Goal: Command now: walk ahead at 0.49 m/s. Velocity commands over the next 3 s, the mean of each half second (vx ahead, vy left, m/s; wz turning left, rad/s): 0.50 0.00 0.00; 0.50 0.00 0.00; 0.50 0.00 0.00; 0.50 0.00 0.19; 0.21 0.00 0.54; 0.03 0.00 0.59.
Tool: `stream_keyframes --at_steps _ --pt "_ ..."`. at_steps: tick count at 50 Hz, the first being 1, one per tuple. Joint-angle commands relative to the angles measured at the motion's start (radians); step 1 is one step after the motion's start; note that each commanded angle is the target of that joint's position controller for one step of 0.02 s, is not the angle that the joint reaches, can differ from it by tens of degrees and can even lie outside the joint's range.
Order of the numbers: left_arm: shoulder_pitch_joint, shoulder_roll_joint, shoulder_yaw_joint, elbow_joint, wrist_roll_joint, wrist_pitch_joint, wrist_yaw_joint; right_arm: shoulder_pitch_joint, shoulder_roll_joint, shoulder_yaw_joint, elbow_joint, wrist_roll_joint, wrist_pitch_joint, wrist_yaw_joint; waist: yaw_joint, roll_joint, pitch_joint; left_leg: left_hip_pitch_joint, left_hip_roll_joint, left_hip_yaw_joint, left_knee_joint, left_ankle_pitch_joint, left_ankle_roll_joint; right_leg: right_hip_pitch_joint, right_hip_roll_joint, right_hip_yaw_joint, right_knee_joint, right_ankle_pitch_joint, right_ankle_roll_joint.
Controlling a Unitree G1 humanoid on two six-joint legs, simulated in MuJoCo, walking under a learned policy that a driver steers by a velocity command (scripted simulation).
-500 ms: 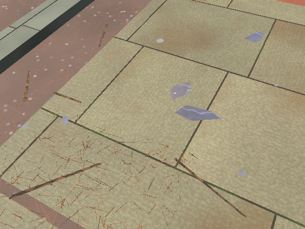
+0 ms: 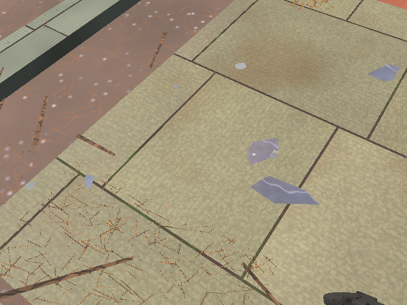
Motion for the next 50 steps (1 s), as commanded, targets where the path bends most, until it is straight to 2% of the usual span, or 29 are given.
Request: stream_keyframes --at_steps 1,2,3,4,5,6,7,8,9,11,13,18,22,25,27,28,29,30,31,32,33,34,35,36,37,40,44,47,50 --pt "-0.047 0.192 0.038 -0.035 0.005 -0.001 0.013 0.343 -0.152 -0.054 0.07 0.001 -0.019 -0.029 -0.215 -0.103 -0.154 0.429 -0.039 -0.024 -0.092 -0.016 0.064 -0.128 -0.271 0.035 0.461 1.251 0.01" --pt "-0.065 0.172 0.031 -0.056 -0.001 -0.003 0.004 0.487 -0.201 -0.073 0.102 -0.019 -0.023 -0.043 -0.27 -0.045 -0.242 0.653 0.108 -0.178 -0.11 -0.131 0.113 -0.302 -0.23 0.016 0.721 0.946 0.0" --pt "0.054 0.047 0.01 -0.069 -0.011 0.001 -0.007 0.524 -0.283 -0.092 0.105 -0.044 -0.023 -0.041 -0.179 0.174 -0.334 0.905 0.411 -0.635 -0.109 -0.129 0.254 -0.647 -0.053 -0.035 1.123 -0.001 0.027" --pt "0.037 0.141 0.034 -0.054 -0.003 0.005 -0.006 0.472 -0.223 -0.086 0.107 0.002 -0.016 -0.025 -0.177 0.071 -0.319 0.86 0.43 -0.856 -0.28 -0.311 0.308 -0.807 -0.019 0.052 1.252 -0.104 0.009" --pt "-0.07 0.166 0.041 -0.094 0.004 0.002 -0.009 0.343 -0.178 -0.075 0.086 0.016 -0.017 -0.021 -0.127 0.026 -0.131 0.686 0.394 -0.693 -0.351 -0.39 0.265 -0.863 -0.093 0.063 1.196 0.015 -0.002" --pt "-0.131 0.164 0.043 -0.107 0.007 -0.002 -0.015 0.286 -0.124 -0.063 0.08 0.012 -0.026 -0.016 -0.107 -0.014 -0.053 0.55 0.355 -0.599 -0.396 -0.313 0.232 -0.828 -0.121 0.055 1.141 0.071 -0.003" --pt "-0.142 0.144 0.044 -0.104 0.01 0.005 -0.019 0.283 -0.092 -0.052 0.094 0.005 -0.037 -0.015 -0.071 -0.041 -0.008 0.453 0.314 -0.51 -0.416 -0.199 0.196 -0.778 -0.148 0.056 1.09 0.089 0.003" --pt "-0.122 0.119 0.039 -0.101 0.021 0.02 -0.025 0.297 -0.071 -0.044 0.114 0.005 -0.046 -0.02 -0.039 -0.03 -0.008 0.383 0.277 -0.438 -0.433 -0.135 0.166 -0.716 -0.167 0.055 1.042 0.097 0.017" --pt "-0.11 0.089 0.034 -0.093 0.024 0.031 -0.031 0.316 -0.067 -0.04 0.13 0.005 -0.055 -0.022 -0.026 -0.017 -0.011 0.352 0.256 -0.388 -0.445 -0.082 0.151 -0.682 -0.175 0.046 1.007 0.102 0.028" --pt "-0.139 0.077 0.033 -0.105 0.026 0.044 -0.04 0.366 -0.093 -0.044 0.159 0.011 -0.071 -0.022 -0.018 0.002 -0.003 0.335 0.232 -0.318 -0.462 0.007 0.144 -0.702 -0.19 0.019 0.951 0.133 0.046" --pt "-0.239 0.089 0.035 -0.139 0.025 0.051 -0.044 0.404 -0.116 -0.046 0.176 0.011 -0.073 -0.021 -0.032 0.015 0.02 0.344 0.215 -0.271 -0.488 0.037 0.132 -0.774 -0.213 -0.007 0.872 0.212 0.062" --pt "-0.461 0.085 0.026 -0.203 0.009 0.051 -0.047 0.505 -0.112 -0.036 0.203 0.014 -0.068 -0.022 -0.096 0.035 0.03 0.438 0.18 -0.199 -0.475 0.192 0.075 -0.829 -0.204 -0.061 0.607 0.388 0.085" --pt "-0.578 0.087 0.021 -0.235 0.006 0.049 -0.045 0.578 -0.116 -0.031 0.227 0.004 -0.063 -0.031 -0.137 0.051 0.031 0.575 0.204 -0.192 -0.433 0.277 0.076 -0.841 -0.171 -0.081 0.475 0.399 0.075" --pt "-0.623 0.1 0.025 -0.259 0.007 0.04 -0.044 0.591 -0.13 -0.034 0.242 -0.007 -0.058 -0.042 -0.135 0.058 0.039 0.673 0.25 -0.2 -0.381 0.366 0.091 -0.837 -0.152 -0.08 0.411 0.315 0.048" --pt "-0.558 0.113 0.034 -0.244 0.008 0.03 -0.038 0.555 -0.143 -0.037 0.243 -0.008 -0.056 -0.048 -0.088 0.065 0.015 0.68 0.258 -0.179 -0.291 0.56 0.073 -0.712 -0.114 -0.094 0.356 0.232 0.014" --pt "-0.456 0.127 0.044 -0.211 0.01 0.024 -0.031 0.54 -0.152 -0.04 0.244 -0.007 -0.054 -0.048 -0.044 0.069 -0.035 0.67 0.248 -0.166 -0.182 0.68 0.059 -0.583 -0.08 -0.104 0.324 0.211 -0.007" --pt "-0.283 0.151 0.059 -0.15 0.016 0.014 -0.022 0.521 -0.153 -0.039 0.241 -0.001 -0.051 -0.046 0.03 0.041 -0.122 0.608 0.212 -0.13 0.003 0.674 0.039 -0.371 -0.063 -0.11 0.264 0.251 -0.035" --pt "-0.099 0.221 0.082 -0.107 0.041 0.005 -0.009 0.507 -0.129 -0.029 0.212 0.009 -0.055 -0.043 0.094 -0.016 -0.241 0.402 0.172 -0.103 0.268 0.393 0.021 -0.098 -0.232 0.069 0.261 0.182 -0.087" --pt "-0.02 0.321 0.109 -0.095 0.054 0.009 -0.009 0.627 -0.018 -0.009 0.194 0.048 -0.054 -0.033 0.054 -0.251 -0.383 0.03 -0.013 -0.035 0.668 -0.314 -0.031 0.191 -0.538 0.563 0.185 0.125 -0.242" --pt "-0.077 0.259 0.101 -0.094 0.01 0.024 -0.02 0.572 -0.13 -0.04 0.208 0.019 -0.053 -0.037 0.048 -0.113 -0.343 -0.069 -0.002 -0.168 0.762 -0.418 -0.015 0.116 -0.507 0.656 0.096 0.085 -0.236" --pt "-0.194 0.213 0.087 -0.108 -0.001 0.023 -0.024 0.478 -0.132 -0.046 0.171 0.013 -0.056 -0.034 -0.001 -0.087 -0.177 -0.107 0.052 -0.177 0.741 -0.323 -0.009 -0.034 -0.468 0.48 0.073 0.112 -0.201" --pt "-0.251 0.158 0.075 -0.112 0.002 0.014 -0.029 0.425 -0.115 -0.043 0.159 0.011 -0.06 -0.03 -0.023 -0.044 -0.108 -0.076 0.084 -0.175 0.687 -0.257 -0.011 -0.158 -0.426 0.376 0.037 0.218 -0.173" --pt "-0.266 0.127 0.066 -0.103 0.003 0.006 -0.027 0.409 -0.1 -0.046 0.158 0.001 -0.051 -0.027 -0.053 -0.044 -0.066 -0.034 0.108 -0.172 0.635 -0.232 -0.017 -0.242 -0.379 0.292 0.017 0.291 -0.137" --pt "-0.263 0.093 0.055 -0.084 0.001 0.001 -0.023 0.426 -0.078 -0.042 0.161 -0.013 -0.035 -0.02 -0.083 -0.062 -0.055 0.017 0.122 -0.169 0.593 -0.218 -0.028 -0.305 -0.341 0.225 -0.003 0.335 -0.109" --pt "-0.24 0.087 0.051 -0.069 0.001 -0.006 -0.022 0.437 -0.059 -0.041 0.166 -0.017 -0.023 -0.014 -0.093 -0.069 -0.058 0.045 0.12 -0.159 0.573 -0.21 -0.036 -0.327 -0.328 0.193 -0.013 0.379 -0.102" --pt "-0.17 0.124 0.057 -0.033 -0.005 -0.02 -0.019 0.376 -0.051 -0.043 0.142 -0.021 -0.003 -0.001 -0.105 -0.068 -0.033 -0.006 0.132 -0.129 0.513 -0.153 -0.056 -0.343 -0.306 0.128 -0.048 0.442 -0.106" --pt "-0.097 0.124 0.05 -0.01 -0.004 -0.016 -0.019 0.182 -0.064 -0.04 0.077 -0.013 0.002 0.002 -0.068 -0.068 0.017 -0.106 0.15 -0.096 0.336 -0.012 -0.082 -0.314 -0.281 0.082 -0.082 0.472 -0.094" --pt "-0.045 0.127 0.046 0.005 -0.004 -0.016 -0.016 0.073 -0.051 -0.029 0.043 -0.004 -0.002 0.003 -0.038 -0.074 0.025 -0.084 0.13 -0.069 0.18 0.06 -0.084 -0.275 -0.274 0.052 -0.08 0.527 -0.081" --pt "0.011 0.131 0.045 0.027 0.002 -0.013 -0.01 -0.008 -0.056 -0.026 0.018 -0.002 -0.005 0.0 -0.012 -0.081 0.035 -0.086 0.109 -0.052 0.087 0.066 -0.07 -0.185 -0.293 0.045 -0.06 0.569 -0.086"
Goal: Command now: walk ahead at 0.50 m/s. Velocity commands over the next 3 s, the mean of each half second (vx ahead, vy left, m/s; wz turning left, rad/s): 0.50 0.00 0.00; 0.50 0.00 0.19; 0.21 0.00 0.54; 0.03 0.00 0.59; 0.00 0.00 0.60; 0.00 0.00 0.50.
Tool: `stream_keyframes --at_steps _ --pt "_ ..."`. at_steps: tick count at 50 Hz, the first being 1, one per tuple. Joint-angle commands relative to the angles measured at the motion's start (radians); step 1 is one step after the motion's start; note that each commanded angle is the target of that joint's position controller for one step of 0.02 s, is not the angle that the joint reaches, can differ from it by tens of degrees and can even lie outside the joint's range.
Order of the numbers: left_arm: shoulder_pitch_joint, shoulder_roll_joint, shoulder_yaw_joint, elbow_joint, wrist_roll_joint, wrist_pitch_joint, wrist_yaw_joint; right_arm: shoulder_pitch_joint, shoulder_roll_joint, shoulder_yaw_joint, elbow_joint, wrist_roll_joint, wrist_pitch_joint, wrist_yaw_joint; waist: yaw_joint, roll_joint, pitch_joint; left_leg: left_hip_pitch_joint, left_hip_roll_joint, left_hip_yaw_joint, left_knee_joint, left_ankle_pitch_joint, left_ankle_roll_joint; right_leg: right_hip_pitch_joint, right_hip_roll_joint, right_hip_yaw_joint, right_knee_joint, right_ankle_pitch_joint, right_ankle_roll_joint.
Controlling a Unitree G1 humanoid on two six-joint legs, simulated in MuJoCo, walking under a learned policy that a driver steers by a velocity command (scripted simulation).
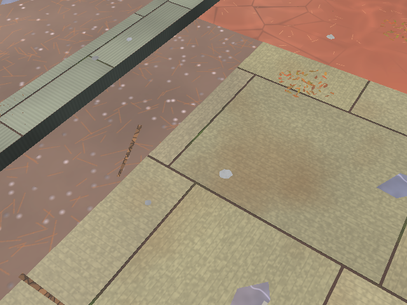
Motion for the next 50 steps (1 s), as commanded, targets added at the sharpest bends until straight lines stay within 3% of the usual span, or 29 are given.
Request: stream_keyframes --at_steps 1,3,5,6,7,8,9,10,11,12,13,15,17,19,25,30,33,34,35,36,37,38,39,40,41,43,47,50 --pt "0.074 0.133 0.02 -0.013 0.006 -0.007 0.01 -0.123 -0.047 -0.002 -0.084 0.003 -0.015 -0.002 0.003 -0.103 0.078 -0.025 -0.03 0.034 -0.079 0.008 0.014 0.004 -0.293 0.139 -0.038 0.429 -0.111" --pt "0.081 0.141 0.023 -0.003 0.013 -0.003 0.017 -0.146 -0.056 -0.006 -0.1 0.003 -0.021 -0.003 0.0 -0.103 0.085 -0.023 -0.039 0.033 -0.118 -0.047 0.035 0.066 -0.319 0.142 -0.003 0.489 -0.114" --pt "0.053 0.152 0.027 0.0 0.016 0.0 0.023 -0.104 -0.064 -0.012 -0.094 0.003 -0.031 -0.007 -0.032 -0.106 0.066 0.073 -0.071 0.049 -0.167 -0.121 0.066 0.085 -0.324 0.12 0.076 0.658 -0.099" --pt "0.037 0.161 0.03 0.0 0.016 0.001 0.024 -0.028 -0.074 -0.02 -0.071 0.002 -0.037 -0.013 -0.065 -0.112 0.027 0.183 -0.105 0.064 -0.192 -0.152 0.084 0.077 -0.316 0.105 0.164 0.792 -0.085" --pt "0.019 0.166 0.031 0.0 0.011 0.005 0.022 0.119 -0.087 -0.032 -0.02 -0.001 -0.045 -0.021 -0.128 -0.092 -0.045 0.36 -0.138 0.082 -0.255 -0.122 0.107 0.045 -0.286 0.076 0.329 0.851 -0.068" --pt "0.008 0.152 0.025 -0.015 0.004 0.004 0.019 0.3 -0.136 -0.052 0.035 -0.019 -0.056 -0.033 -0.191 -0.061 -0.149 0.623 -0.061 -0.004 -0.26 -0.122 0.146 -0.116 -0.246 0.051 0.55 0.685 -0.048" --pt "0.057 0.075 0.006 -0.053 -0.028 0.003 0.01 0.439 -0.24 -0.079 0.049 -0.043 -0.059 -0.041 -0.197 0.11 -0.293 0.91 0.232 -0.409 -0.307 -0.246 0.239 -0.426 -0.125 -0.017 0.918 0.205 -0.003" --pt "0.093 0.106 0.023 -0.043 -0.024 0.004 0.007 0.409 -0.249 -0.084 0.052 -0.012 -0.041 -0.029 -0.166 0.169 -0.336 0.941 0.337 -0.729 -0.45 -0.246 0.318 -0.612 -0.013 0.071 1.126 -0.3 -0.002" --pt "0.001 0.142 0.036 -0.06 -0.004 0.01 0.009 0.294 -0.198 -0.072 0.038 0.013 -0.036 -0.024 -0.121 0.055 -0.171 0.805 0.288 -0.581 -0.464 -0.304 0.283 -0.684 -0.093 0.129 1.157 -0.212 -0.013" --pt "-0.073 0.126 0.033 -0.08 0.002 0.005 0.002 0.215 -0.131 -0.055 0.023 0.017 -0.042 -0.019 -0.102 0.005 -0.068 0.657 0.246 -0.458 -0.504 -0.261 0.254 -0.678 -0.128 0.127 1.108 -0.127 -0.012" --pt "-0.095 0.104 0.033 -0.081 0.004 0.008 0.0 0.178 -0.09 -0.043 0.025 0.012 -0.049 -0.019 -0.067 -0.012 -0.016 0.556 0.193 -0.364 -0.538 -0.199 0.212 -0.633 -0.16 0.123 1.042 -0.079 -0.009" --pt "-0.07 0.072 0.03 -0.072 0.026 0.033 -0.012 0.198 -0.046 -0.027 0.054 0.012 -0.063 -0.026 -0.024 0.013 0.0 0.459 0.131 -0.246 -0.568 -0.08 0.172 -0.547 -0.182 0.115 0.969 -0.048 0.012" --pt "-0.089 0.067 0.032 -0.082 0.028 0.049 -0.02 0.259 -0.068 -0.029 0.08 0.014 -0.076 -0.029 -0.013 0.013 -0.001 0.454 0.114 -0.196 -0.579 0.024 0.177 -0.557 -0.183 0.094 0.937 -0.021 0.027" --pt "-0.172 0.074 0.033 -0.112 0.026 0.059 -0.024 0.296 -0.092 -0.032 0.094 0.014 -0.08 -0.03 -0.019 0.013 0.024 0.462 0.104 -0.164 -0.606 0.028 0.179 -0.624 -0.198 0.078 0.878 0.044 0.043" --pt "-0.42 0.07 0.022 -0.195 0.01 0.058 -0.028 0.408 -0.086 -0.021 0.121 0.013 -0.075 -0.033 -0.078 0.019 0.064 0.547 0.076 -0.101 -0.619 0.138 0.157 -0.691 -0.188 0.032 0.59 0.213 0.068" --pt "-0.543 0.078 0.016 -0.241 0.008 0.05 -0.025 0.488 -0.091 -0.02 0.153 0.002 -0.07 -0.044 -0.114 0.029 0.08 0.7 0.114 -0.09 -0.57 0.249 0.168 -0.699 -0.154 0.009 0.449 0.194 0.039" --pt "-0.525 0.092 0.023 -0.25 0.007 0.036 -0.022 0.468 -0.107 -0.026 0.16 -0.005 -0.066 -0.053 -0.084 0.034 0.071 0.756 0.138 -0.075 -0.484 0.433 0.156 -0.621 -0.123 -0.003 0.383 0.092 -0.003" --pt "-0.469 0.103 0.03 -0.234 0.008 0.03 -0.016 0.454 -0.112 -0.027 0.16 -0.005 -0.065 -0.054 -0.057 0.038 0.044 0.741 0.132 -0.073 -0.407 0.571 0.144 -0.518 -0.092 -0.012 0.36 0.056 -0.019" --pt "-0.342 0.118 0.041 -0.195 0.009 0.022 -0.008 0.438 -0.12 -0.029 0.159 -0.003 -0.062 -0.052 -0.003 0.029 -0.016 0.717 0.11 -0.065 -0.267 0.654 0.131 -0.366 -0.06 -0.022 0.31 0.059 -0.038" --pt "-0.16 0.155 0.058 -0.138 0.023 0.009 0.002 0.416 -0.113 -0.025 0.148 0.006 -0.062 -0.048 0.07 -0.004 -0.116 0.592 0.066 -0.04 -0.064 0.548 0.111 -0.11 -0.095 0.018 0.271 0.104 -0.067" --pt "0.002 0.259 0.085 -0.117 0.052 0.001 0.015 0.433 -0.049 -0.007 0.104 0.034 -0.065 -0.039 0.099 -0.136 -0.264 0.313 -0.02 0.006 0.266 0.148 0.078 0.194 -0.37 0.336 0.243 -0.002 -0.135" --pt "-0.003 0.3 0.096 -0.12 0.043 0.012 0.004 0.532 -0.013 -0.007 0.114 0.053 -0.058 -0.041 0.052 -0.266 -0.355 0.072 -0.165 -0.009 0.534 -0.529 0.063 0.309 -0.566 0.705 0.12 -0.007 -0.228" --pt "-0.106 0.227 0.081 -0.135 0.014 0.022 -0.001 0.434 -0.103 -0.033 0.113 0.025 -0.046 -0.046 0.023 -0.092 -0.219 0.02 -0.089 -0.1 0.572 -0.43 0.078 0.163 -0.5 0.611 0.091 -0.111 -0.178" --pt "-0.208 0.164 0.062 -0.152 0.007 0.018 -0.004 0.367 -0.085 -0.034 0.091 0.02 -0.049 -0.039 -0.009 -0.074 -0.089 0.024 -0.054 -0.099 0.53 -0.333 0.077 0.001 -0.463 0.467 0.041 -0.101 -0.141" --pt "-0.253 0.122 0.051 -0.155 0.009 0.012 -0.006 0.344 -0.059 -0.033 0.089 0.017 -0.045 -0.035 -0.034 -0.066 -0.03 0.056 -0.023 -0.093 0.486 -0.28 0.075 -0.099 -0.418 0.363 0.001 -0.043 -0.102" --pt "-0.243 0.082 0.038 -0.134 0.003 0.0 0.005 0.36 -0.031 -0.035 0.091 -0.006 -0.018 -0.021 -0.073 -0.104 0.006 0.115 -0.001 -0.084 0.445 -0.243 0.059 -0.199 -0.36 0.213 -0.029 0.063 -0.056" --pt "-0.157 0.112 0.043 -0.105 -0.001 -0.025 0.013 0.271 -0.015 -0.04 0.046 -0.007 0.013 -0.004 -0.085 -0.097 0.023 0.019 0.012 -0.059 0.415 -0.144 0.042 -0.183 -0.344 0.075 -0.047 0.228 -0.047" --pt "-0.11 0.108 0.039 -0.093 0.004 -0.026 0.017 0.157 -0.019 -0.038 -0.001 -0.003 0.017 0.005 -0.07 -0.099 0.049 -0.059 0.017 -0.038 0.311 -0.041 0.032 -0.155 -0.327 -0.003 -0.054 0.29 -0.041"
Over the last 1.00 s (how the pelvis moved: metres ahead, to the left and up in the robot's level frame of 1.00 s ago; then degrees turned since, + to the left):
0.53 -0.05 0.02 1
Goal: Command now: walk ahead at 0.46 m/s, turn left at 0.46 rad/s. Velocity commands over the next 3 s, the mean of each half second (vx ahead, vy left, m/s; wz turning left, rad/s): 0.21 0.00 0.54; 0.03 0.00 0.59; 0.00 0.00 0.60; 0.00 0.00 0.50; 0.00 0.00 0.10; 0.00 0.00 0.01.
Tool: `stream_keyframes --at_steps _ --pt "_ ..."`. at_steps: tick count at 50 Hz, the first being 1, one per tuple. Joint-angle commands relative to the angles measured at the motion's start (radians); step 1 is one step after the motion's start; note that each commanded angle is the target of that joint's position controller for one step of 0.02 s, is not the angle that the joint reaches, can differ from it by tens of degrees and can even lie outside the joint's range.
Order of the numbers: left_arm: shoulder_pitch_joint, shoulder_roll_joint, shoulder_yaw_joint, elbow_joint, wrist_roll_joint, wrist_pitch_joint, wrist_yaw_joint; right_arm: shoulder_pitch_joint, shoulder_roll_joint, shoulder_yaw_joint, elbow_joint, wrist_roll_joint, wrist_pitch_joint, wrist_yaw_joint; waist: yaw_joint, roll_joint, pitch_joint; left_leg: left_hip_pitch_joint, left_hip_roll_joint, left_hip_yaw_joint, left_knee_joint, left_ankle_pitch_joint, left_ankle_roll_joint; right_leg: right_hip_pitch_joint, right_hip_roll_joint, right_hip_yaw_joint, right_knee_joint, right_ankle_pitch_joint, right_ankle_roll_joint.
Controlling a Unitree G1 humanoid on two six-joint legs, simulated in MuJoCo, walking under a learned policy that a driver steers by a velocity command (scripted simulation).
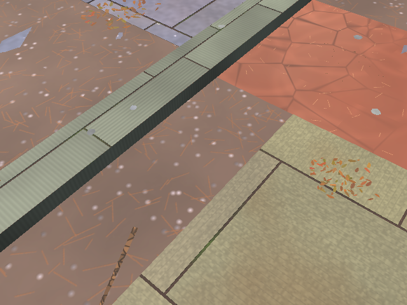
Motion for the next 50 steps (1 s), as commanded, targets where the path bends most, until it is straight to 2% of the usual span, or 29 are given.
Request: stream_keyframes --at_steps 1,4,6,9,10,11,12,13,14,15,16,17,18,19,21,23,27,31,37,41,43,44,45,46,47,48,49,50 --pt "0.016 0.08 0.006 -0.04 0.0 -0.019 0.007 -0.04 0.001 0.006 -0.066 0.002 0.001 0.012 -0.018 -0.095 0.064 -0.058 0.009 0.024 -0.106 0.108 -0.014 -0.044 -0.265 0.091 -0.142 0.378 -0.046" --pt "0.031 0.1 0.004 -0.035 -0.006 -0.014 0.02 -0.126 0.027 0.024 -0.1 0.001 -0.005 0.015 -0.004 -0.106 0.066 0.052 -0.034 0.114 -0.332 0.17 -0.012 -0.042 -0.246 -0.01 -0.07 0.64 -0.03" --pt "0.061 0.119 0.008 -0.025 -0.006 -0.005 0.029 -0.145 0.019 0.026 -0.114 -0.004 -0.006 0.016 0.008 -0.121 0.041 0.093 -0.063 0.152 -0.397 0.161 0.002 0.023 -0.261 -0.032 -0.011 0.732 -0.027" --pt "0.036 0.148 0.022 -0.034 -0.006 0.016 0.045 -0.044 -0.027 0.011 -0.1 -0.016 -0.01 0.011 -0.037 -0.163 -0.023 0.203 -0.124 0.167 -0.438 0.036 0.052 0.088 -0.283 -0.045 0.183 0.933 -0.023" --pt "0.025 0.158 0.027 -0.042 -0.006 0.026 0.047 0.02 -0.047 0.002 -0.085 -0.019 -0.017 0.007 -0.061 -0.158 -0.062 0.266 -0.146 0.16 -0.476 0.011 0.074 0.096 -0.287 -0.042 0.308 0.927 -0.021" --pt "0.009 0.165 0.032 -0.052 -0.01 0.036 0.044 0.11 -0.07 -0.011 -0.06 -0.024 -0.029 0.0 -0.104 -0.123 -0.116 0.378 -0.162 0.143 -0.579 0.081 0.098 0.066 -0.276 -0.046 0.496 0.808 0.001" --pt "0.019 0.167 0.035 -0.072 -0.016 0.039 0.037 0.171 -0.148 -0.034 -0.053 -0.029 -0.044 -0.012 -0.136 -0.019 -0.179 0.549 -0.049 0.003 -0.628 0.423 0.143 -0.083 -0.22 -0.052 0.774 0.457 0.045" --pt "0.12 0.065 0.021 -0.112 -0.013 0.047 0.027 0.123 -0.252 -0.058 -0.076 -0.018 -0.038 -0.02 -0.023 0.156 -0.258 0.803 0.245 -0.343 -0.478 1.183 0.286 -0.414 -0.045 -0.008 1.114 -0.487 0.093" --pt "0.1 0.097 0.02 -0.131 -0.01 0.06 0.024 0.185 -0.27 -0.065 -0.092 0.028 -0.019 -0.021 -0.076 0.065 -0.404 0.829 0.305 -0.482 -0.581 1.063 0.39 -0.48 -0.026 0.195 1.19 -0.444 0.104" --pt "0.032 0.096 0.018 -0.147 -0.008 0.065 0.024 0.099 -0.229 -0.058 -0.116 0.031 -0.002 -0.031 -0.059 0.018 -0.295 0.706 0.276 -0.431 -0.655 0.749 0.372 -0.529 -0.068 0.221 1.18 -0.355 0.105" --pt "-0.033 0.104 0.02 -0.158 -0.001 0.066 0.023 0.02 -0.163 -0.04 -0.131 0.034 0.009 -0.036 -0.038 -0.027 -0.154 0.555 0.215 -0.372 -0.723 0.567 0.32 -0.539 -0.097 0.225 1.099 -0.281 0.106" --pt "-0.061 0.116 0.026 -0.166 0.013 0.073 0.024 -0.014 -0.126 -0.029 -0.133 0.034 0.014 -0.04 -0.011 -0.045 -0.09 0.467 0.158 -0.329 -0.753 0.492 0.27 -0.52 -0.113 0.233 1.022 -0.242 0.108" --pt "-0.044 0.119 0.028 -0.168 0.024 0.09 0.025 -0.023 -0.106 -0.023 -0.138 0.035 0.016 -0.044 0.008 -0.033 -0.081 0.408 0.119 -0.287 -0.771 0.459 0.239 -0.474 -0.12 0.235 0.966 -0.211 0.112" --pt "-0.033 0.11 0.028 -0.168 0.027 0.108 0.025 -0.02 -0.107 -0.022 -0.139 0.028 0.013 -0.042 0.016 -0.028 -0.093 0.381 0.094 -0.268 -0.776 0.447 0.216 -0.441 -0.112 0.233 0.935 -0.191 0.114" --pt "-0.029 0.092 0.023 -0.175 0.019 0.126 0.024 -0.011 -0.144 -0.031 -0.145 0.017 0.003 -0.036 0.024 -0.021 -0.124 0.376 0.063 -0.256 -0.774 0.444 0.189 -0.428 -0.099 0.236 0.891 -0.158 0.12" --pt "-0.064 0.101 0.024 -0.193 0.018 0.136 0.023 0.001 -0.167 -0.038 -0.153 0.017 0.004 -0.035 0.014 0.001 -0.136 0.385 0.047 -0.273 -0.785 0.342 0.159 -0.454 -0.098 0.246 0.846 -0.126 0.128" --pt "-0.164 0.133 0.031 -0.238 0.017 0.153 0.025 0.028 -0.181 -0.044 -0.167 0.02 0.025 -0.039 -0.022 0.047 -0.116 0.415 0.029 -0.359 -0.824 0.019 0.115 -0.521 -0.092 0.274 0.766 -0.101 0.145" --pt "-0.216 0.144 0.031 -0.267 0.01 0.152 0.03 0.054 -0.192 -0.05 -0.178 0.015 0.037 -0.04 -0.044 0.063 -0.09 0.452 0.032 -0.449 -0.841 -0.14 0.115 -0.546 -0.073 0.295 0.685 -0.123 0.144" --pt "-0.23 0.15 0.02 -0.297 -0.003 0.135 0.035 0.063 -0.204 -0.056 -0.193 0.006 0.041 -0.033 -0.049 0.071 -0.094 0.47 0.028 -0.53 -0.809 -0.075 0.141 -0.463 -0.022 0.305 0.559 -0.195 0.106" --pt "-0.186 0.162 0.013 -0.306 -0.019 0.121 0.038 0.035 -0.213 -0.059 -0.204 0.004 0.05 -0.023 -0.03 0.083 -0.105 0.434 0.011 -0.577 -0.79 0.024 0.129 -0.319 0.023 0.299 0.411 -0.225 0.075" --pt "-0.114 0.164 0.01 -0.294 -0.025 0.115 0.043 0.001 -0.211 -0.06 -0.211 0.011 0.057 -0.017 0.007 0.083 -0.103 0.369 -0.022 -0.579 -0.785 0.001 0.089 -0.174 0.043 0.283 0.238 -0.177 0.055" --pt "-0.066 0.171 0.012 -0.284 -0.021 0.111 0.05 -0.021 -0.205 -0.058 -0.217 0.021 0.059 -0.018 0.039 0.07 -0.093 0.303 -0.064 -0.557 -0.768 -0.086 0.044 -0.065 0.032 0.278 0.079 -0.088 0.045" --pt "-0.084 0.234 0.026 -0.291 -0.009 0.108 0.061 0.001 -0.16 -0.047 -0.223 0.031 0.057 -0.023 0.015 -0.046 -0.081 0.201 -0.152 -0.473 -0.662 -0.302 -0.021 0.014 -0.101 0.407 -0.05 -0.122 0.015" --pt "-0.135 0.322 0.039 -0.337 0.002 0.113 0.062 0.054 -0.112 -0.037 -0.235 0.04 0.052 -0.029 -0.018 -0.227 -0.11 0.09 -0.302 -0.239 -0.384 -0.39 -0.073 0.052 -0.384 0.693 -0.115 -0.205 -0.073" --pt "-0.212 0.323 0.039 -0.351 0.019 0.119 0.054 0.019 -0.207 -0.06 -0.226 -0.001 0.048 -0.034 -0.019 -0.181 -0.029 0.033 -0.275 -0.141 -0.184 -0.395 -0.084 -0.125 -0.438 0.716 -0.116 -0.1 -0.155" --pt "-0.224 0.254 0.023 -0.355 0.014 0.116 0.047 0.011 -0.224 -0.066 -0.226 -0.012 0.048 -0.028 -0.038 -0.135 -0.018 0.097 -0.225 -0.148 -0.069 -0.35 -0.088 -0.185 -0.398 0.639 -0.083 0.026 -0.16" --pt "-0.264 0.208 0.01 -0.359 0.007 0.112 0.04 0.04 -0.211 -0.064 -0.208 -0.012 0.053 -0.019 -0.066 -0.115 -0.008 0.11 -0.22 -0.142 0.007 -0.291 -0.088 -0.197 -0.318 0.518 -0.052 0.112 -0.126" --pt "-0.28 0.198 0.006 -0.371 0.005 0.111 0.036 0.071 -0.201 -0.061 -0.194 -0.009 0.064 -0.009 -0.075 -0.142 -0.021 0.105 -0.221 -0.128 0.076 -0.258 -0.094 -0.167 -0.264 0.434 -0.029 0.177 -0.101"
Over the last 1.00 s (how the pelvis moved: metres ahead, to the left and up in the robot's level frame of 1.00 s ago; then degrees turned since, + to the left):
0.53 0.00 0.00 8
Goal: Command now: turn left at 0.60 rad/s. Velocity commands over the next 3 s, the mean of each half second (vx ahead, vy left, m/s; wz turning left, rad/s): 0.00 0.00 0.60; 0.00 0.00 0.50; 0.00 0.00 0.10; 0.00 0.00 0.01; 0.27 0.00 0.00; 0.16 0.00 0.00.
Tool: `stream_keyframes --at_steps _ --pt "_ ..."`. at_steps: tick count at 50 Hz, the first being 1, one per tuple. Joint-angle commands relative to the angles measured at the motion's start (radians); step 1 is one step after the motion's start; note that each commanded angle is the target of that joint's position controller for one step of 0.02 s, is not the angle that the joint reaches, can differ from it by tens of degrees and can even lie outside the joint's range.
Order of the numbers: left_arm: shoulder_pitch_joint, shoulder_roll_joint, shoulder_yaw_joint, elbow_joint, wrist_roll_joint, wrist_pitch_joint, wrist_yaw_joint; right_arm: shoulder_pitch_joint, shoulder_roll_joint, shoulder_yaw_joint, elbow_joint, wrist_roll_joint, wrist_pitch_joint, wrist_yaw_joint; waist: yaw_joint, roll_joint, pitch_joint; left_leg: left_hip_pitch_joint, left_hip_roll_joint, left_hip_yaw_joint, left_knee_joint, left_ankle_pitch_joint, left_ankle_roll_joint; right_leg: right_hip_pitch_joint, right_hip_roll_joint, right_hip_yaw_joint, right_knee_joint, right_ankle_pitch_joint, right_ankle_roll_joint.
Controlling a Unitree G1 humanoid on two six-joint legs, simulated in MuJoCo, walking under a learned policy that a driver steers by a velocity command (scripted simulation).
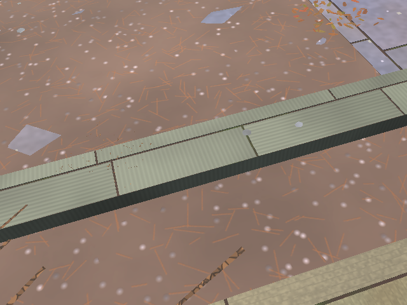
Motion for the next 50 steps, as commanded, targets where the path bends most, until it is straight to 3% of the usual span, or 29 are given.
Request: stream_keyframes --at_steps 1,4,7,14,17,18,19,20,21,22,23,24,26,29,34,39,44,46,47,48,49,50 --pt "-0.117 0.114 0.021 -0.11 0.002 -0.017 -0.004 0.092 -0.109 -0.028 -0.021 -0.003 0.009 0.019 -0.047 -0.184 -0.019 -0.051 0.061 0.044 0.324 -0.006 -0.029 0.005 -0.24 0.145 -0.155 0.274 -0.138" --pt "-0.012 0.128 0.027 -0.093 0.003 -0.018 -0.008 0.022 -0.094 -0.014 -0.048 0.008 0.019 0.031 0.01 -0.17 -0.027 -0.119 0.094 0.082 0.292 -0.01 -0.061 0.14 -0.247 0.094 -0.11 0.444 -0.157" --pt "0.064 0.15 0.039 -0.07 0.003 -0.018 -0.008 -0.032 -0.08 -0.001 -0.071 0.013 0.027 0.036 0.052 -0.194 -0.04 -0.135 0.118 0.1 0.189 -0.03 -0.076 0.245 -0.277 0.081 -0.08 0.524 -0.167" --pt "0.038 0.186 0.057 -0.067 0.009 -0.017 -0.033 -0.08 -0.055 0.023 -0.119 0.028 0.03 0.046 0.054 -0.24 -0.063 0.103 0.156 0.199 -0.1 -0.069 -0.029 0.153 -0.316 -0.009 -0.037 0.521 -0.16" --pt "0.031 0.203 0.063 -0.06 0.0 -0.011 -0.041 -0.061 -0.059 0.025 -0.129 0.027 0.021 0.041 0.035 -0.242 -0.075 0.206 0.144 0.228 -0.278 -0.012 0.008 0.125 -0.328 -0.032 0.032 0.489 -0.127" --pt "0.019 0.202 0.064 -0.058 -0.01 -0.006 -0.041 -0.029 -0.057 0.025 -0.121 0.018 0.012 0.034 0.004 -0.21 -0.082 0.291 0.135 0.23 -0.418 0.101 0.024 0.075 -0.316 -0.067 0.097 0.419 -0.087" --pt "0.054 0.188 0.062 -0.047 -0.009 -0.004 -0.043 0.0 -0.09 0.018 -0.114 0.002 -0.002 0.022 -0.013 -0.107 -0.098 0.41 0.17 0.133 -0.552 0.211 0.042 -0.024 -0.285 -0.116 0.22 0.27 -0.025" --pt "0.103 0.102 0.041 -0.078 0.009 0.006 -0.048 0.008 -0.204 -0.001 -0.131 -0.007 -0.018 0.012 0.025 0.185 -0.111 0.55 0.459 -0.247 -0.6 0.469 0.102 -0.271 -0.169 -0.202 0.489 -0.287 0.051" --pt "-0.008 0.101 0.031 -0.135 0.009 0.023 -0.03 0.078 -0.281 -0.028 -0.127 0.019 -0.019 0.013 -0.049 0.213 -0.094 0.468 0.579 -0.377 -0.551 0.76 0.273 -0.385 -0.049 -0.091 0.614 -0.446 0.069" --pt "-0.027 0.134 0.038 -0.125 0.004 0.033 -0.026 0.092 -0.225 -0.017 -0.113 0.027 -0.018 0.012 -0.045 0.089 -0.072 0.479 0.529 -0.293 -0.539 0.767 0.3 -0.399 -0.083 -0.025 0.693 -0.396 0.071" --pt "-0.022 0.134 0.041 -0.111 -0.01 0.032 -0.03 0.029 -0.175 0.0 -0.117 0.028 -0.016 0.007 -0.013 0.067 -0.023 0.429 0.464 -0.215 -0.548 0.709 0.275 -0.395 -0.091 -0.006 0.695 -0.31 0.069" --pt "-0.008 0.145 0.045 -0.096 -0.012 0.025 -0.034 -0.034 -0.147 0.009 -0.127 0.023 -0.011 0.001 0.018 0.055 -0.008 0.411 0.394 -0.16 -0.558 0.644 0.231 -0.383 -0.101 0.004 0.659 -0.235 0.071" --pt "0.031 0.162 0.051 -0.076 0.007 0.025 -0.043 -0.051 -0.13 0.016 -0.133 0.028 -0.011 -0.009 0.03 0.082 -0.046 0.423 0.34 -0.124 -0.553 0.683 0.213 -0.349 -0.085 -0.008 0.67 -0.168 0.084" --pt "0.025 0.143 0.048 -0.081 0.001 0.033 -0.047 -0.012 -0.148 0.009 -0.123 0.028 -0.018 -0.004 0.021 0.044 -0.068 0.431 0.336 -0.152 -0.556 0.631 0.217 -0.353 -0.071 -0.002 0.644 -0.144 0.094" --pt "-0.028 0.134 0.045 -0.102 0.002 0.038 -0.038 0.038 -0.162 0.001 -0.114 0.017 -0.016 -0.003 -0.006 0.068 -0.042 0.415 0.334 -0.248 -0.568 0.457 0.235 -0.374 -0.055 0.016 0.528 -0.158 0.094" --pt "-0.066 0.126 0.037 -0.126 -0.005 0.026 -0.032 0.054 -0.178 -0.008 -0.115 0.008 -0.014 -0.001 -0.015 0.06 -0.05 0.377 0.329 -0.33 -0.537 0.449 0.243 -0.312 -0.023 0.031 0.427 -0.178 0.073" --pt "-0.018 0.117 0.025 -0.121 -0.019 0.013 -0.023 0.015 -0.158 0.001 -0.112 0.004 -0.009 -0.001 0.007 0.081 -0.077 0.311 0.308 -0.348 -0.486 0.582 0.198 -0.105 0.005 0.011 0.244 -0.181 0.038" --pt "0.053 0.097 0.018 -0.099 -0.013 0.003 -0.015 -0.02 -0.14 0.01 -0.107 0.021 -0.005 -0.009 0.059 0.058 -0.071 0.242 0.261 -0.34 -0.447 0.485 0.134 0.063 0.001 0.004 -0.022 -0.019 0.02" --pt "0.045 0.125 0.02 -0.102 0.001 -0.007 -0.006 0.003 -0.101 0.022 -0.105 0.026 -0.009 -0.014 0.045 -0.021 -0.07 0.175 0.214 -0.294 -0.391 0.305 0.077 0.142 -0.096 0.099 -0.126 0.012 0.004" --pt "0.01 0.173 0.016 -0.13 0.011 -0.013 -0.002 0.089 -0.021 0.042 -0.099 0.016 -0.013 -0.016 -0.006 -0.236 -0.1 0.1 0.093 -0.138 -0.204 -0.042 0.025 0.213 -0.341 0.356 -0.201 0.074 -0.041" --pt "0.0 0.241 0.034 -0.125 0.004 -0.006 -0.014 0.061 -0.116 0.017 -0.102 0.007 -0.005 -0.025 0.018 -0.255 -0.047 0.064 0.004 -0.022 -0.091 -0.202 0.017 0.05 -0.409 0.457 -0.186 0.153 -0.169" --pt "0.005 0.195 0.025 -0.114 -0.003 -0.009 -0.023 0.051 -0.138 0.008 -0.091 -0.002 -0.001 -0.025 0.01 -0.183 -0.019 0.092 0.049 -0.043 0.006 -0.17 0.009 -0.001 -0.389 0.433 -0.19 0.145 -0.198"
Over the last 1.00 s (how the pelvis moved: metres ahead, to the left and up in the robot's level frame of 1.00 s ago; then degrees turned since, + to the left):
0.19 -0.02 0.00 35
